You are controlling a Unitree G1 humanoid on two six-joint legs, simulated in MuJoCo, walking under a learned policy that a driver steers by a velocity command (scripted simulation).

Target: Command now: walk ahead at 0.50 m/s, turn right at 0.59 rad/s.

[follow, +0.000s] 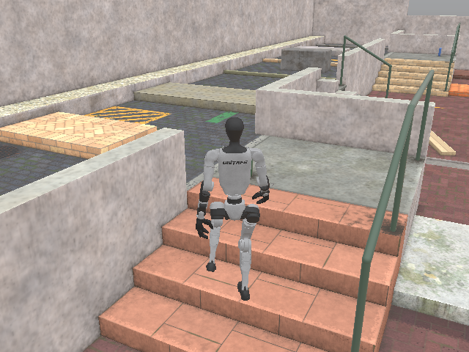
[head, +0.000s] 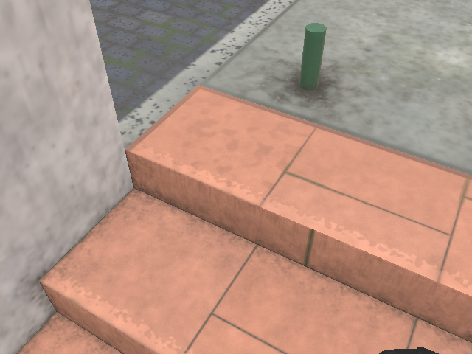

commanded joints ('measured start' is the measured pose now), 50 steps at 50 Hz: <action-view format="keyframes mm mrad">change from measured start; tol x64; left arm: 1 -316 133 21 -190 -21 -85 5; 50 182 -3 7 45 47 -38 11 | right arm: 1 -90 -78 -22 -95 -8 2 1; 25 523 19 34 332 -81 4 8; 50 -221 18 43 -126 15 -15 -34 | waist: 1 -93 -5 75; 50 55 -104 113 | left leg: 1 486 58 124 -342 37 -86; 10 1597 415 -529 -1020 646 455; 13 1019 344 -321 -1174 -273 230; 22 721 187 187 -1328 -121 139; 33 919 293 350 -936 1682 82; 35 291 -35 210 -197 12 -15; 50 -503 20 9 507 -411 71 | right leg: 1 -348 -176 254 -441 254 -121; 8 147 -189 319 -28 1047 -94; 10 -457 81 185 684 -70 41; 19 -1062 -205 42 1531 243 -164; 32 -309 -72 -256 295 67 -68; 35 563 -302 621 -250 224 -330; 50 324 -334 443 -376 205 -163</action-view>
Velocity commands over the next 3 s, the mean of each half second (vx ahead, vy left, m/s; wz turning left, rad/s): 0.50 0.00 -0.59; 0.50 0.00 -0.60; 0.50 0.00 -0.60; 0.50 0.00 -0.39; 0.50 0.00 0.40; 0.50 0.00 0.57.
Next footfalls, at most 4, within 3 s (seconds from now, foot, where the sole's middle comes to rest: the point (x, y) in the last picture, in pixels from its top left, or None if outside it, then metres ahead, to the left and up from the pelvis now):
0.16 left None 0.24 0.12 -0.73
0.64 right None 0.44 -0.17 -0.57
1.14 left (314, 198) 0.85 -0.12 -0.40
1.84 right None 0.82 -0.55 -0.40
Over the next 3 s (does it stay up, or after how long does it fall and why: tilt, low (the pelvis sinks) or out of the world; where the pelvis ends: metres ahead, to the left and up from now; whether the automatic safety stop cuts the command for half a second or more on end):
stays up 1.22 -0.92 0.37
